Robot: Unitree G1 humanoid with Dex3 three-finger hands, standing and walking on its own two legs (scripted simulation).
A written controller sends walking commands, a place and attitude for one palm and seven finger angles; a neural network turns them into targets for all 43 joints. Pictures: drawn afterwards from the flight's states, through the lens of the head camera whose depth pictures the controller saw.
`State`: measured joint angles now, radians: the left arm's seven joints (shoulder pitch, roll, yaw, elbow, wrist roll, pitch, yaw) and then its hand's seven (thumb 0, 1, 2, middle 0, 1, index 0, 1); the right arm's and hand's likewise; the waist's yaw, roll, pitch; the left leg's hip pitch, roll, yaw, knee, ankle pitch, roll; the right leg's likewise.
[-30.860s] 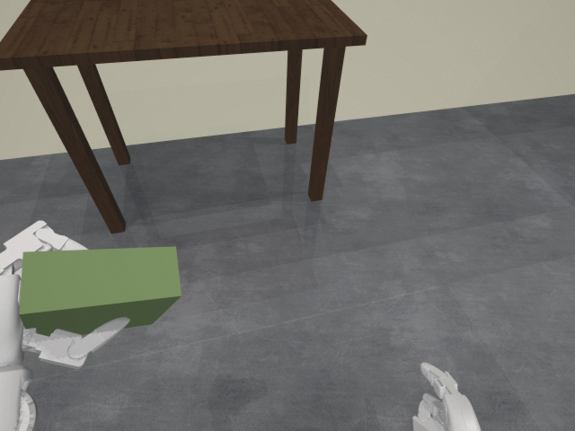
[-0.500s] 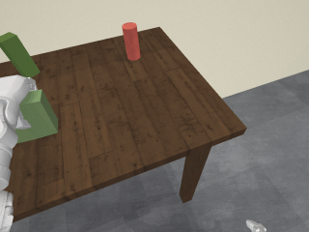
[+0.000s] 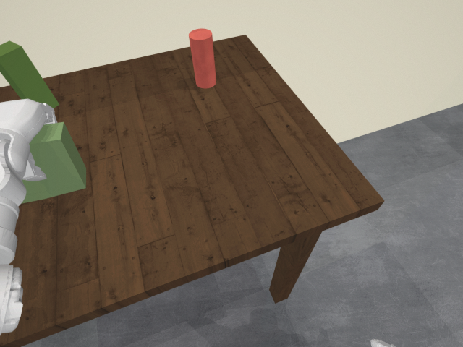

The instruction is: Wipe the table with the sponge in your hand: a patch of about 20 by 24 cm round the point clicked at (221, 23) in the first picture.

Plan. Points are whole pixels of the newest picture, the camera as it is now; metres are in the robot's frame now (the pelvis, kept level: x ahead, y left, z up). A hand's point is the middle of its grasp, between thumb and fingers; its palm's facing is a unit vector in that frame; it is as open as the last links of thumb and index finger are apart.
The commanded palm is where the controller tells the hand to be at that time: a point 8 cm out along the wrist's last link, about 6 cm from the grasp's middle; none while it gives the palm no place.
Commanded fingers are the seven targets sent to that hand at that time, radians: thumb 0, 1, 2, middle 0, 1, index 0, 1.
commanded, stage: slide across to the middle lane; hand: left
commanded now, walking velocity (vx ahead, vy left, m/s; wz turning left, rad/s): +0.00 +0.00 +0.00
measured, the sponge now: (38, 173) +0.37 +0.39 +0.08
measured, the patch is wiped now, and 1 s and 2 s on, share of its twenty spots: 0.50 0.55 0.70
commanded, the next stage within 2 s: wipe back along the middle lane in 0.62 s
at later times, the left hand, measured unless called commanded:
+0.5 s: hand (68, 129) +0.42 +0.32 +0.14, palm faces -0.05 +0.01 -1.00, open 9.5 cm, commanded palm +0.40 +0.32 +0.20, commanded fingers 0.00 0.10 1.30 -1.20 -1.60 -1.20 -1.60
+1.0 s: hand (83, 138) +0.41 +0.29 +0.14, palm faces -0.01 -0.02 -1.00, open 9.5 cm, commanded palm +0.37 +0.29 +0.18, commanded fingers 0.00 0.10 1.30 -1.20 -1.60 -1.20 -1.60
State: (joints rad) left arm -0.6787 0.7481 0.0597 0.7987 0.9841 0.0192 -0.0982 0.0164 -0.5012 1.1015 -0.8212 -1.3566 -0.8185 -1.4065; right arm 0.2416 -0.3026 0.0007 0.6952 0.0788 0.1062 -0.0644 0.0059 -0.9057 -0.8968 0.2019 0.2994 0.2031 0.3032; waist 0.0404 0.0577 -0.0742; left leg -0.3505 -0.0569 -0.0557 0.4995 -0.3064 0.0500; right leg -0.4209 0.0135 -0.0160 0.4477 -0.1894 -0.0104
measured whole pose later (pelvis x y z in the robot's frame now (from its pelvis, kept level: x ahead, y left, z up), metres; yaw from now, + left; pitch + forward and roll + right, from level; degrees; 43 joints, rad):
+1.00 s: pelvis +0.02 +0.00 +0.01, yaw +0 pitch +6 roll -1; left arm -0.53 0.54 -0.09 0.42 0.94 0.30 -0.08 0.00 -0.47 1.10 -0.78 -1.40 -0.78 -1.45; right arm 0.16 -0.29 0.01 0.68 0.07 0.09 -0.03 0.01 -0.91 -0.90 0.20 0.30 0.20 0.30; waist 0.06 0.09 -0.07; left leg -0.19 -0.06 -0.06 0.39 -0.29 0.05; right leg -0.28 0.01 -0.02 0.37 -0.20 0.00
